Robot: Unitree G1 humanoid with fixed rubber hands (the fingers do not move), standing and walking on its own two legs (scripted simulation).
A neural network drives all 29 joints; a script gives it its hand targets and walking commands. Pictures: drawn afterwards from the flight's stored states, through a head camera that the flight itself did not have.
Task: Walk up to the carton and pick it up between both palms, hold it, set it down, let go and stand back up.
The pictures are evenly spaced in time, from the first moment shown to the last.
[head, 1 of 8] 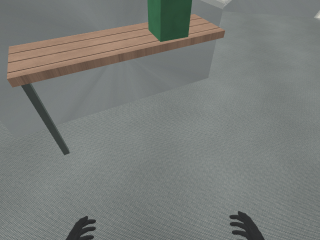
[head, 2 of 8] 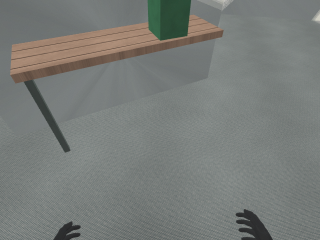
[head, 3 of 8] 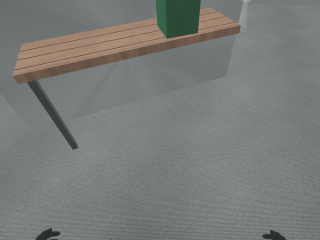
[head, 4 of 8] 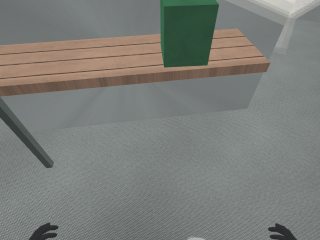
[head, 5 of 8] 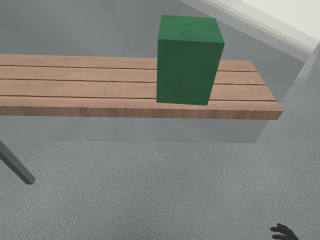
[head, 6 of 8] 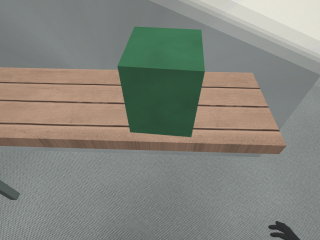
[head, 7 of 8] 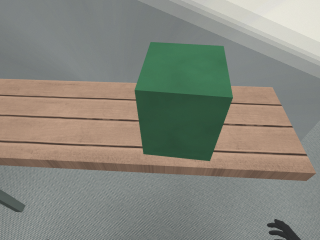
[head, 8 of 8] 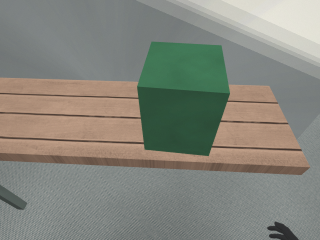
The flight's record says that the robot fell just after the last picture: no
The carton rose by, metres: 0.00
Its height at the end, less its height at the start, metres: +0.00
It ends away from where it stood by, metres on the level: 0.00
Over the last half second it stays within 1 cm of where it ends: yes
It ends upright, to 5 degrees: yes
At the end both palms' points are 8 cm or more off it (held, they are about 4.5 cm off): yes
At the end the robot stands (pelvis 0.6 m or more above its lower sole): yes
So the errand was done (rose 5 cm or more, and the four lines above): no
